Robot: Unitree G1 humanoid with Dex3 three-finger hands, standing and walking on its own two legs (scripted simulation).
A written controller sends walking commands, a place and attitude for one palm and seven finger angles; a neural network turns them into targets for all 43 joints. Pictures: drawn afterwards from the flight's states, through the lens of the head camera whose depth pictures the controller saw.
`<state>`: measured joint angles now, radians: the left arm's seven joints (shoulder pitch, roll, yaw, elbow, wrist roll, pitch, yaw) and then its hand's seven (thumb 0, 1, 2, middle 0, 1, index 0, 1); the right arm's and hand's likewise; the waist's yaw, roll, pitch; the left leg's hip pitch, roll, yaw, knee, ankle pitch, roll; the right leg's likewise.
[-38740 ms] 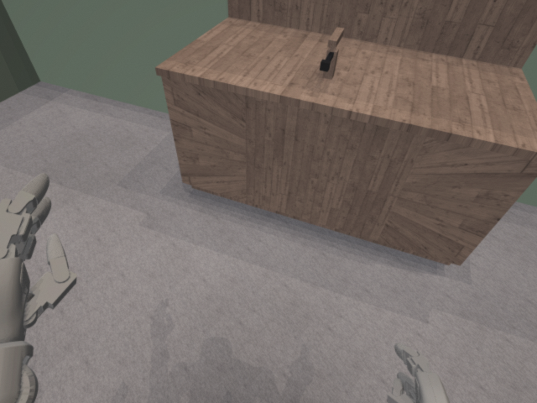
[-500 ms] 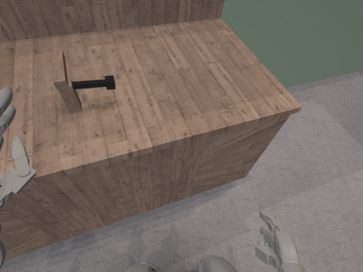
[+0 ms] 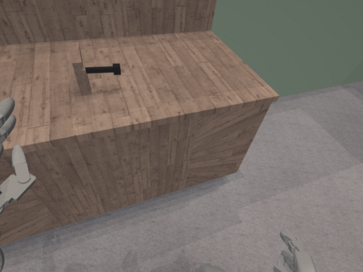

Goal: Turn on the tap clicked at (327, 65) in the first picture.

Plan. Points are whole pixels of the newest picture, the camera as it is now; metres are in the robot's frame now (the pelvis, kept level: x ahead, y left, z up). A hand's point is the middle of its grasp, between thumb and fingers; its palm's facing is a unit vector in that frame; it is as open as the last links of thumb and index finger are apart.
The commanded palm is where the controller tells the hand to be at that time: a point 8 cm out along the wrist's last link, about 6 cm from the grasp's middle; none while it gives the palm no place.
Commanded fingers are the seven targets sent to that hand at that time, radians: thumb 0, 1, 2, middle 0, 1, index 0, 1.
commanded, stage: stop stepping back and stand still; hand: left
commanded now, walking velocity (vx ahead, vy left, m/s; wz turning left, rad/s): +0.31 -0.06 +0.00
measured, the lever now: (116, 69) +0.74 +0.25 +0.04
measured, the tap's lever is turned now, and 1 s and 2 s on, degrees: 82 82 82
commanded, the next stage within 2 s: stand and check the lever's angle in 1.42 s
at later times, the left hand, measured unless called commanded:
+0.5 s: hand out of the picture +0.14 +0.23 +0.21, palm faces +0.39 -0.85 -0.36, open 7.4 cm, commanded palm +0.09 +0.27 +0.20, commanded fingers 0.00 0.90 0.90 -0.20 -0.30 -0.20 -0.30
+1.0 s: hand (33, 197) +0.17 +0.21 +0.21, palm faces +0.43 -0.82 -0.38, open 7.4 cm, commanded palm +0.12 +0.24 +0.20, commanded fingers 0.00 0.90 0.90 -0.20 -0.30 -0.20 -0.30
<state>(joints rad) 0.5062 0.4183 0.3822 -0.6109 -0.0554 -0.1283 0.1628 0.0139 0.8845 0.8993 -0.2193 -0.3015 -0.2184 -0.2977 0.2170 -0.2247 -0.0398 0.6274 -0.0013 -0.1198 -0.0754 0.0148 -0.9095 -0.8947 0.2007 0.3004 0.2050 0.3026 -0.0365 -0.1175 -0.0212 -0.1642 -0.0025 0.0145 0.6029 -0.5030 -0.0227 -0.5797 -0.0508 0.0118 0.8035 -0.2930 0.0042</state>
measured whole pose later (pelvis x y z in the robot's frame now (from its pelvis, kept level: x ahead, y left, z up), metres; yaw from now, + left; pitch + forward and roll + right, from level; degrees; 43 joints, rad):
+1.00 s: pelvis -0.04 -0.04 +0.02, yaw -1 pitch -2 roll +0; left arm 0.45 0.40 0.38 -0.50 -0.06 -0.16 0.18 0.01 0.89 0.90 -0.22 -0.30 -0.22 -0.30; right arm 0.20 -0.20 -0.01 0.64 0.01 -0.11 -0.07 0.02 -0.91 -0.89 0.20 0.30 0.20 0.30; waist -0.02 -0.01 0.00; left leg -0.25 0.00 -0.01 0.59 -0.31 0.00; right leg -0.26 0.00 -0.02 0.59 -0.30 0.00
